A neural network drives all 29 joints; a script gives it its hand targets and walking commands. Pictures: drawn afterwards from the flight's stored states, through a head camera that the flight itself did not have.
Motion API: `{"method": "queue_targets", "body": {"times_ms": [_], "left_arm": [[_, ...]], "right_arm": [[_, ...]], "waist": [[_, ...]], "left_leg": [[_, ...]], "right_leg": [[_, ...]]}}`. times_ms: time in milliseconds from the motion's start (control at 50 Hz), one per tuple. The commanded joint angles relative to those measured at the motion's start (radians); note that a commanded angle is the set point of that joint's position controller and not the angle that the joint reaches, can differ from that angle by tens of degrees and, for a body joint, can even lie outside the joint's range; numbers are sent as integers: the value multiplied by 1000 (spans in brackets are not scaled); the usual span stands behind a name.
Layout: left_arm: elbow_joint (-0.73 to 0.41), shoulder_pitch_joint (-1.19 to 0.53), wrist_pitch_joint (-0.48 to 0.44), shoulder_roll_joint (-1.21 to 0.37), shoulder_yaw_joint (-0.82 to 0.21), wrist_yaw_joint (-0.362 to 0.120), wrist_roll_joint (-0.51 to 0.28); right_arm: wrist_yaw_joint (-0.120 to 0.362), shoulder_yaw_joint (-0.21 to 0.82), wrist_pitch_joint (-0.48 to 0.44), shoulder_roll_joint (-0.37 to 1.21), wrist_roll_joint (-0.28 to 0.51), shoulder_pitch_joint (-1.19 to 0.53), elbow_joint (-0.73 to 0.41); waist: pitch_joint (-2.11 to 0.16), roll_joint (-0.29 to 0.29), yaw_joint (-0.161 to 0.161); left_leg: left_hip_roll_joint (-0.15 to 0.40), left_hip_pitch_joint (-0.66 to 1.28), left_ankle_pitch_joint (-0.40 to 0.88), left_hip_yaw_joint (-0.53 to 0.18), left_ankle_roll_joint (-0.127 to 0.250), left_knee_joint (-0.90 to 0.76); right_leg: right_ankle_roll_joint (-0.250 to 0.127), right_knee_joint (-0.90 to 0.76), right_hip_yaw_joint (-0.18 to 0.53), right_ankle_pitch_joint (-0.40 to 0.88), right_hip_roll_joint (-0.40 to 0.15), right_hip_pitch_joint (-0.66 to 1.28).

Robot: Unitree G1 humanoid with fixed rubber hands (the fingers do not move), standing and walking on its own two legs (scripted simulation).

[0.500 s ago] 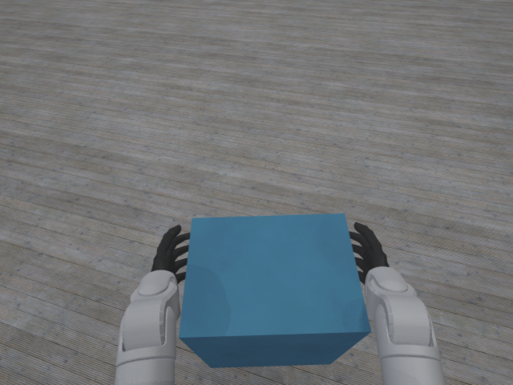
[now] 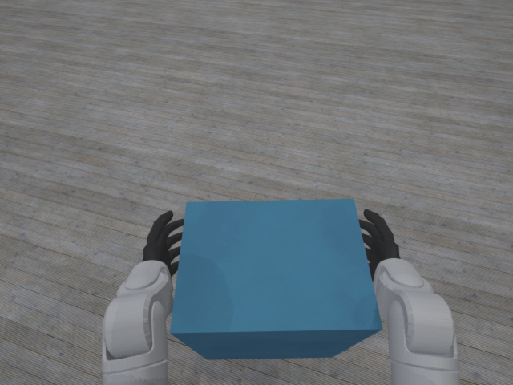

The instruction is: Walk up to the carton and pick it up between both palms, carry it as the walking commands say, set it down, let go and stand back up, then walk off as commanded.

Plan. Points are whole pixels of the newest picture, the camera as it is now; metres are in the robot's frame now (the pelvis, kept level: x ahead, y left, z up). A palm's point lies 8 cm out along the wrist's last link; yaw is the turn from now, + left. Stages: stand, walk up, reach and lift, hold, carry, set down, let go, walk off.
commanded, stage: carry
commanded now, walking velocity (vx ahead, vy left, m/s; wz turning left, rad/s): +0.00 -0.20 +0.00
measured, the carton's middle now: (269, 290) +0.26 +0.00 +0.01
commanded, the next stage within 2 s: none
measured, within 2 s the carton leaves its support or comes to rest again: neither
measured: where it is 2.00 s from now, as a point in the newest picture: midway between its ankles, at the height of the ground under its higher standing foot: outside the picture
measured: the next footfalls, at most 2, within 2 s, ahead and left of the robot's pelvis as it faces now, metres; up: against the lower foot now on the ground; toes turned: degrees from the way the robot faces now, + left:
left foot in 0.42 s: +0.01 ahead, +0.06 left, +0.00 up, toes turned +9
right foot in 0.74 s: +0.03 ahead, -0.27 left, +0.00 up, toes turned -7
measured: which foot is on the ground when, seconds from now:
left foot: down 0.00-0.16, up 0.18-0.40, down 0.42-0.76, up 0.78-1.00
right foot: down 0.00-0.42, up 0.44-0.72, down 0.74-1.00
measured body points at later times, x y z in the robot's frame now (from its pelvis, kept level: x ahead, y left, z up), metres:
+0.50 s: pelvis -0.02 -0.06 +0.00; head -0.02 -0.04 +0.45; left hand +0.25 +0.11 +0.07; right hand +0.26 -0.21 +0.08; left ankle -0.03 +0.06 -0.73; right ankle +0.01 -0.14 -0.69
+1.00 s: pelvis -0.06 -0.19 +0.00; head -0.05 -0.20 +0.45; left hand +0.21 -0.03 +0.08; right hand +0.21 -0.35 +0.07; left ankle -0.07 -0.09 -0.70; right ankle -0.01 -0.27 -0.73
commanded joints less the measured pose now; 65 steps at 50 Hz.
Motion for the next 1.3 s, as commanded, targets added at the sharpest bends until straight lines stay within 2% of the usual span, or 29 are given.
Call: {"method": "queue_targets", "body": {"times_ms": [0,100,120,160,180,220,280,340,380,400,420,440,480,540,680,720,740,760,780,820,880,980,1020,1040,1060,1080,1120,1180,1280], "left_arm": [[-121,-406,141,-704,-711,-195,-302],[-81,-464,219,-741,-687,-223,-322],[-74,-477,224,-752,-684,-224,-326],[-58,-473,231,-770,-677,-225,-323],[-45,-442,237,-792,-676,-225,-316],[-58,-452,239,-808,-684,-222,-326],[-94,-476,236,-808,-685,-212,-329],[-108,-466,239,-807,-698,-206,-332],[-105,-476,241,-803,-711,-202,-336],[-99,-491,240,-798,-715,-202,-340],[-92,-477,244,-794,-707,-204,-329],[-116,-508,233,-801,-710,-208,-322],[-152,-537,224,-826,-739,-219,-358],[-182,-521,218,-838,-761,-207,-378],[-162,-405,237,-804,-744,-201,-359],[-143,-399,238,-795,-733,-203,-350],[-127,-391,238,-789,-725,-207,-337],[-110,-354,227,-797,-726,-210,-324],[-126,-349,223,-825,-717,-213,-329],[-142,-384,215,-839,-700,-216,-333],[-150,-399,205,-836,-702,-210,-336],[-143,-397,218,-799,-726,-203,-338],[-128,-417,224,-793,-738,-201,-342],[-126,-434,224,-790,-743,-200,-346],[-125,-434,230,-784,-738,-201,-337],[-139,-475,225,-797,-754,-204,-336],[-157,-524,221,-830,-767,-216,-372],[-178,-518,217,-835,-779,-207,-387],[-151,-410,236,-807,-761,-196,-365]], "right_arm": [[182,677,140,679,295,-361,-123],[198,683,221,736,327,-458,-124],[200,688,229,749,334,-475,-121],[205,707,244,773,354,-507,-131],[208,720,252,786,366,-515,-124],[215,727,255,815,386,-545,-127],[216,711,256,822,390,-540,-125],[214,696,258,808,384,-535,-129],[215,679,256,803,367,-508,-110],[217,662,252,796,358,-498,-103],[220,638,246,795,339,-442,-66],[219,638,241,824,343,-438,-60],[216,653,232,837,350,-470,-103],[209,644,226,832,348,-466,-148],[213,667,243,788,341,-418,-165],[218,679,246,791,346,-426,-165],[219,682,246,783,349,-433,-157],[221,705,253,785,359,-465,-179],[219,743,252,828,375,-485,-179],[219,756,241,852,401,-551,-196],[215,762,235,839,412,-540,-218],[216,711,247,788,379,-465,-139],[223,693,246,785,366,-443,-107],[226,679,243,775,361,-451,-108],[230,656,238,778,349,-391,-71],[233,656,235,804,352,-397,-59],[232,667,228,815,361,-453,-98],[225,663,224,814,362,-470,-134],[224,666,241,769,355,-429,-135]], "waist": [[-205,135,-14],[-139,158,-3],[-129,95,-2],[-165,-195,0],[-190,-212,5],[-217,-131,6],[-226,-114,9],[-245,-123,9],[-249,-103,-11],[-249,-6,-22],[-212,304,-22],[-183,312,-17],[-165,144,-19],[-197,186,-11],[-204,307,-26],[-246,179,-18],[-256,23,-11],[-262,-330,11],[-262,-329,8],[-228,-167,5],[-221,-150,1],[-232,-138,5],[-216,-97,-18],[-214,-3,-22],[-187,304,-32],[-137,312,-27],[-117,138,-26],[-146,169,-13],[-183,255,-28]], "left_leg": [[244,117,228,-211,57,-131],[251,-12,65,-228,68,-137],[210,-60,35,-179,44,-92],[58,-181,-109,7,-21,177],[36,-199,-266,25,-19,288],[50,-224,-314,3,-7,448],[35,-174,-251,39,-15,378],[-5,-30,-210,68,2,180],[21,147,-14,70,12,-123],[150,298,15,-93,29,-217],[482,392,285,-451,138,-229],[546,305,522,-447,240,-205],[420,241,523,-265,194,-180],[297,282,648,-89,134,-128],[289,219,607,-41,96,-72],[229,88,419,-4,21,71],[196,-76,112,10,-33,187],[35,-296,-396,106,-64,342],[65,-268,-474,-5,-33,536],[74,-295,-372,-25,-10,662],[60,-243,-251,42,-21,522],[11,-42,-222,71,23,226],[26,135,-38,82,42,-92],[135,274,-9,-55,46,-204],[469,377,83,-446,147,-274],[552,233,253,-469,249,-286],[412,132,237,-264,198,-260],[283,181,359,-77,123,-207],[291,190,484,-50,133,-160]], "right_leg": [[32,46,45,63,-60,14],[13,2,55,-105,-41,4],[0,-62,87,-71,-60,41],[-74,-220,302,54,-217,145],[-128,-227,323,146,-263,170],[-180,-171,265,356,-254,197],[-176,-158,181,333,-197,183],[-161,-158,156,349,-181,169],[-94,-102,98,309,-134,106],[-39,17,68,187,-87,-43],[30,192,-23,-186,7,-301],[30,410,78,-320,-13,-347],[47,562,166,-215,-7,-323],[88,468,79,-146,3,-271],[62,-4,-81,-119,27,-29],[39,-208,-56,31,6,203],[10,-214,82,176,-138,322],[-117,-201,323,426,-330,331],[-181,-154,279,496,-310,290],[-175,-130,174,418,-259,238],[-168,-140,113,250,-186,198],[-192,-168,158,261,-212,150],[-129,-136,112,171,-166,65],[-61,-34,74,78,-117,-61],[21,158,-20,-193,-7,-323],[33,386,62,-303,-11,-341],[48,583,173,-175,-5,-288],[89,490,105,-98,-2,-249],[88,211,-29,-190,1,-113]]}}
